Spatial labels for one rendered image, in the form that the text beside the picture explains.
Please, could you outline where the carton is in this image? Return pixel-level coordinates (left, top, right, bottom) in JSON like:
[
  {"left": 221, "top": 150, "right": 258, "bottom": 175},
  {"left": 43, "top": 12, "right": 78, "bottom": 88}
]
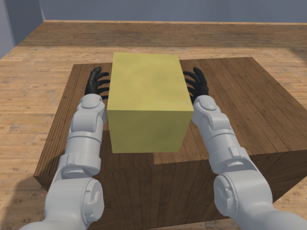
[{"left": 107, "top": 52, "right": 194, "bottom": 153}]

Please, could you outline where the pedestal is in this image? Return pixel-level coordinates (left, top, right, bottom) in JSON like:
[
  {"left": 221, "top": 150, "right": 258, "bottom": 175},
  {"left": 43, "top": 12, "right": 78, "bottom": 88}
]
[{"left": 34, "top": 57, "right": 307, "bottom": 230}]

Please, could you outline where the robot left upper arm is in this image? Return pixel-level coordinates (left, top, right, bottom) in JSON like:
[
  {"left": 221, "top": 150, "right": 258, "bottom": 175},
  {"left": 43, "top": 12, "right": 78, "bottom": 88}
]
[{"left": 18, "top": 178, "right": 104, "bottom": 230}]

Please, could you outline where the robot left forearm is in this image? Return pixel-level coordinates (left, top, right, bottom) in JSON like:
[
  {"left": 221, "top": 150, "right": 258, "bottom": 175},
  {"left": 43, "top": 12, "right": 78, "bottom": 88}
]
[{"left": 44, "top": 94, "right": 106, "bottom": 213}]

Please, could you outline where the left robot hand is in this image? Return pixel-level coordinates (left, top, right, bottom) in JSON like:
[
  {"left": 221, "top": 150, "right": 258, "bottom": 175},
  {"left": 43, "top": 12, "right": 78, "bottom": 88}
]
[{"left": 84, "top": 67, "right": 110, "bottom": 100}]

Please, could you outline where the right robot hand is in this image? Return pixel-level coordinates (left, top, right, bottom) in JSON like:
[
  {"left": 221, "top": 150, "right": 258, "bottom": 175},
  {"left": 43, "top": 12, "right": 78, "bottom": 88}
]
[{"left": 183, "top": 67, "right": 209, "bottom": 104}]

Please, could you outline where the robot right forearm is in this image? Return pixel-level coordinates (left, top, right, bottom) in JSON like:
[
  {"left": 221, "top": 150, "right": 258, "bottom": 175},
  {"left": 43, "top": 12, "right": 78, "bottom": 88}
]
[{"left": 191, "top": 95, "right": 273, "bottom": 202}]

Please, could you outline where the robot right upper arm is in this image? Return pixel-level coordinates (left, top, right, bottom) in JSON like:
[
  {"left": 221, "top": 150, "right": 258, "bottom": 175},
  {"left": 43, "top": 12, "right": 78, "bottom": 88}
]
[{"left": 213, "top": 170, "right": 307, "bottom": 230}]

